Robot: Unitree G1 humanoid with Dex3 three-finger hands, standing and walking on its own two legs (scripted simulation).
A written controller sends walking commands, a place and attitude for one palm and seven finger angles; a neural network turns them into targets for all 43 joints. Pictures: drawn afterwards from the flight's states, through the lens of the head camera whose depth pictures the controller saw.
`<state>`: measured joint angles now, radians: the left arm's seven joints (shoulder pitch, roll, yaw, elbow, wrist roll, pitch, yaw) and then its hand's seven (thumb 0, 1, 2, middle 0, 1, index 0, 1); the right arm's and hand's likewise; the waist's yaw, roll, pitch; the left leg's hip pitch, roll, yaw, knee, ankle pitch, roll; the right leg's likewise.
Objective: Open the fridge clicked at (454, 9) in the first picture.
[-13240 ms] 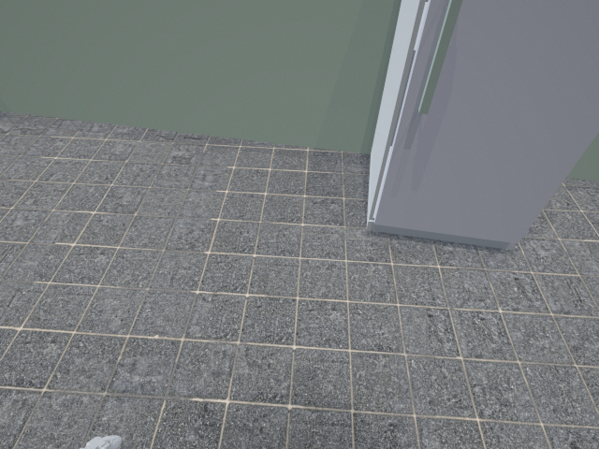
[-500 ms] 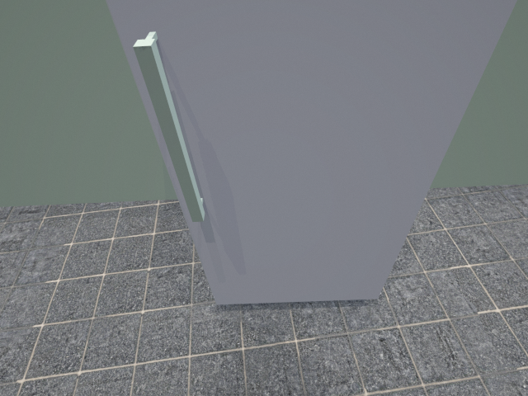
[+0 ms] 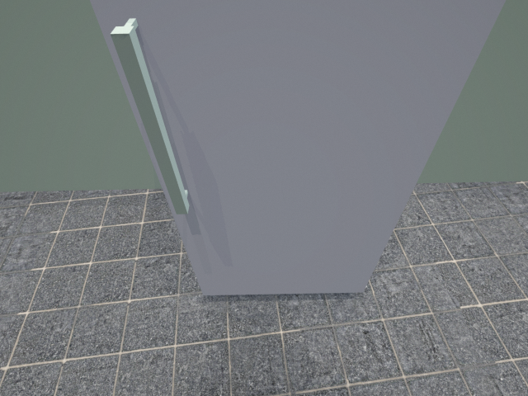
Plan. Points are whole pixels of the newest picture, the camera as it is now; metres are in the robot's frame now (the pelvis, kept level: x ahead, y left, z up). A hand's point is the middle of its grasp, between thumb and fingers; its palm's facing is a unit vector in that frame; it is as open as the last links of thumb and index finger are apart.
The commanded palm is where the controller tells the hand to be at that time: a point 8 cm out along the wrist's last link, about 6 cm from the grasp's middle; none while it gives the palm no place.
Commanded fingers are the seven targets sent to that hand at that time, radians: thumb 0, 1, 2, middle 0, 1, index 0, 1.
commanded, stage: look again from close up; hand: left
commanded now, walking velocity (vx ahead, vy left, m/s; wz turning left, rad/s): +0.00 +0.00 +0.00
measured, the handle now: (162, 135) +0.54 +0.23 +0.10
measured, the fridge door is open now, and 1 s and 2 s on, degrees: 0 0 0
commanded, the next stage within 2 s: shuffle to correct the standing spot in 0.24 s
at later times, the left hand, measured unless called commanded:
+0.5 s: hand out of the picture +0.02 +0.19 -0.17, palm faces +0.04 -0.98 -0.22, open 7.4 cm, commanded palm none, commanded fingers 0.00 0.90 0.90 -0.20 -0.30 -0.20 -0.30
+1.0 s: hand out of the picture +0.07 +0.19 -0.17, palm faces +0.11 -0.98 -0.19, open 7.3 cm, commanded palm none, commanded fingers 0.00 0.90 0.90 -0.20 -0.30 -0.20 -0.30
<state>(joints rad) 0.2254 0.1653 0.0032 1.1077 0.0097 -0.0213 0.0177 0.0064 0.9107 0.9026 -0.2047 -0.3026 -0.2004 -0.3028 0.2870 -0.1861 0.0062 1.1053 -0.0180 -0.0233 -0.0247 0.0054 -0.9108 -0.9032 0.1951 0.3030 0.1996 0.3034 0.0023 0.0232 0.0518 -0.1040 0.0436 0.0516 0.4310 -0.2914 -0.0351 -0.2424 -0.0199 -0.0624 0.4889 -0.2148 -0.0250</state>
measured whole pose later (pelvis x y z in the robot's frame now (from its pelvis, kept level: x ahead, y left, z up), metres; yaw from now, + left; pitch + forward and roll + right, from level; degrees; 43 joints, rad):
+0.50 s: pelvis +0.00 +0.00 +0.00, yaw +0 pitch -2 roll +0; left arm 0.25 0.17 0.02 1.09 0.02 0.00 0.01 0.01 0.91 0.90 -0.20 -0.30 -0.20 -0.30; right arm 0.32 -0.17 0.01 1.10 -0.03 -0.01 -0.01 0.00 -0.91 -0.90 0.20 0.30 0.20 0.30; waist 0.01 0.02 0.03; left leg -0.13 0.05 0.05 0.48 -0.32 -0.02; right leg -0.25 -0.02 -0.07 0.51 -0.23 -0.03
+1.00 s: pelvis +0.09 +0.02 +0.00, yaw +2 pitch -1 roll +1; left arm 0.33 0.13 0.04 1.06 0.03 -0.03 0.03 0.01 0.92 0.90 -0.20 -0.30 -0.20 -0.30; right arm 0.28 -0.13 -0.01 1.07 -0.02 0.00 -0.02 0.02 -0.92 -0.90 0.20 0.30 0.20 0.30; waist 0.01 -0.02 0.08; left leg -0.41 0.04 0.08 0.83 -0.36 0.00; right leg -0.18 -0.06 -0.12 0.52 -0.32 -0.02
